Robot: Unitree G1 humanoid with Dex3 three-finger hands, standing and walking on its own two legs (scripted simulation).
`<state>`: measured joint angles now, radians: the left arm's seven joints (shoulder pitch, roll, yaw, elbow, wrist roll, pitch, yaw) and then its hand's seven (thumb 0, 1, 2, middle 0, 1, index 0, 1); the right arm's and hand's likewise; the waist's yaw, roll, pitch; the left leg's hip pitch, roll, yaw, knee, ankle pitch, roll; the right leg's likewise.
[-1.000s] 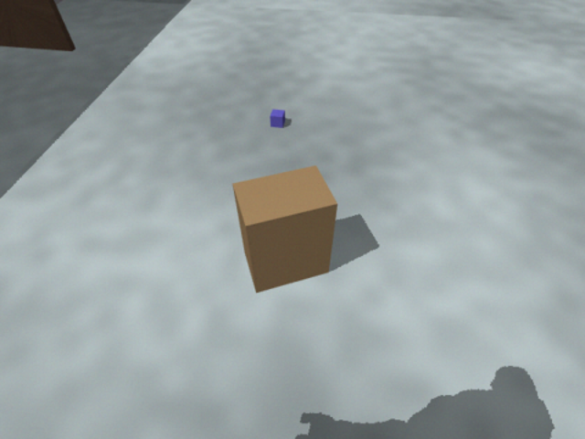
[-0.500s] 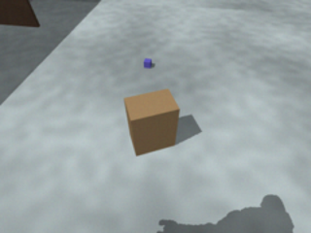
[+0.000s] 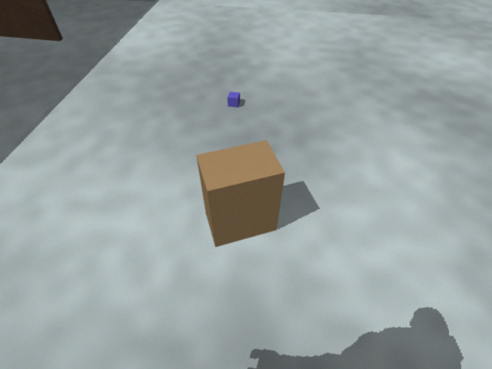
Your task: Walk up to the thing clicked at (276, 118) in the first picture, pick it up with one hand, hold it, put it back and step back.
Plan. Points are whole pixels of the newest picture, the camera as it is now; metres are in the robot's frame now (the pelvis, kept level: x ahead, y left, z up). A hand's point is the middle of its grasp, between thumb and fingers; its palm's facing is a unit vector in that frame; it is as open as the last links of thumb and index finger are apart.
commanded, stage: stand
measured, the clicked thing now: (233, 99) +1.91 +0.17 -0.75
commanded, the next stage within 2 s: walk up in 0.12 s
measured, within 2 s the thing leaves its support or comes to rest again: neither
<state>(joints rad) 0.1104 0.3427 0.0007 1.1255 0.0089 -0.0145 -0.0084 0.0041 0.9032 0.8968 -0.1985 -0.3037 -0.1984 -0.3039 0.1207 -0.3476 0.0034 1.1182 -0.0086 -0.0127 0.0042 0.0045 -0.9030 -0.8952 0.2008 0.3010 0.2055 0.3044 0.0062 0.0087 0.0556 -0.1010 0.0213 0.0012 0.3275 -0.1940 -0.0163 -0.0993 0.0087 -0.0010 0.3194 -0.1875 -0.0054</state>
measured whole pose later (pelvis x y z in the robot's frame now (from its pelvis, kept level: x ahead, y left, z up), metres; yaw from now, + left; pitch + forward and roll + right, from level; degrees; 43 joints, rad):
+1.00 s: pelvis -0.04 +0.04 -0.02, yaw -30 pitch -3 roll +0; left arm 0.25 0.37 0.04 0.76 0.03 0.00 -0.02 0.00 0.90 0.90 -0.20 -0.30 -0.20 -0.30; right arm 0.29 -0.40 -0.05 0.84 -0.02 0.00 0.01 0.01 -0.90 -0.90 0.20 0.30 0.21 0.30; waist -0.01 0.02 0.11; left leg -0.39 0.05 0.00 0.84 -0.45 0.00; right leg -0.26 0.06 0.09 0.63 -0.31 -0.03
